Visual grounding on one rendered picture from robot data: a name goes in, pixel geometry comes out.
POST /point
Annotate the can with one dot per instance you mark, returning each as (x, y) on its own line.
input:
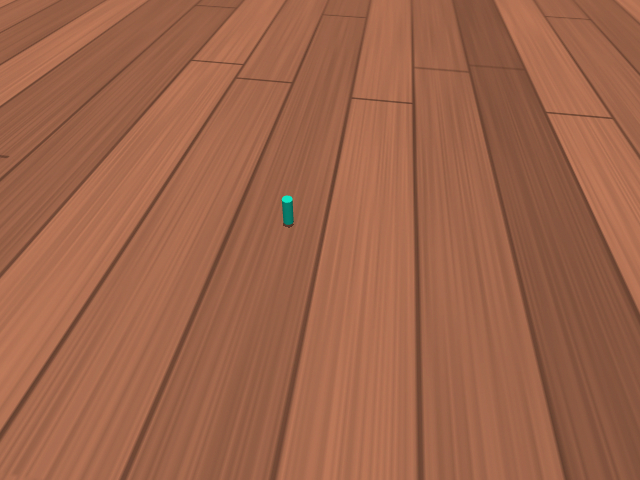
(287, 206)

